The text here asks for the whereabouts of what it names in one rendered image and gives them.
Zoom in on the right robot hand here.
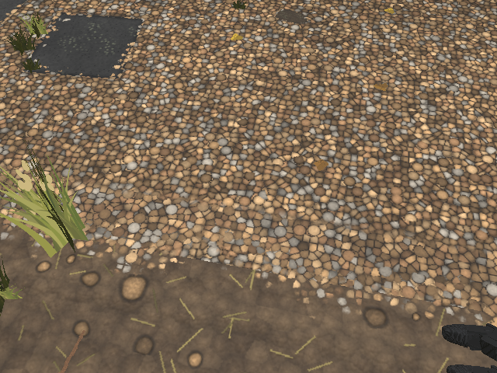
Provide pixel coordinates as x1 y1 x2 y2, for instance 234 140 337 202
442 323 497 373

